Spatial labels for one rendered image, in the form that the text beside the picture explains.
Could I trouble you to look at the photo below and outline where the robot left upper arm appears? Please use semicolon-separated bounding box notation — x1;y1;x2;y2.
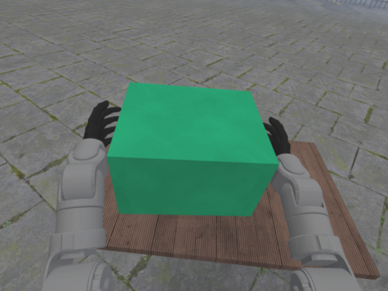
42;261;114;291

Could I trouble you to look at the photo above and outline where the robot right upper arm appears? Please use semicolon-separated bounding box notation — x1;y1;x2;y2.
290;267;360;291

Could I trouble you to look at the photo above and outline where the carton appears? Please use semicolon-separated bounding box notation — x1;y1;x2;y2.
107;82;279;216

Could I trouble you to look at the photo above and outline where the robot left hand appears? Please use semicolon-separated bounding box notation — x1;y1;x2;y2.
83;101;121;148

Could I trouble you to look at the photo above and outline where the robot right forearm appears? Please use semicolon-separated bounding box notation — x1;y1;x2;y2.
270;153;361;291

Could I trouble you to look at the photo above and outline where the table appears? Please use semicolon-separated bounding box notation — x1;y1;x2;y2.
98;136;380;280

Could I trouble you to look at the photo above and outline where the robot left forearm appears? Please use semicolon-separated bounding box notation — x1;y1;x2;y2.
41;138;108;291

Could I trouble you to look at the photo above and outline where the robot right hand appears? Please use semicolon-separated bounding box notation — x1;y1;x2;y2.
263;117;291;156

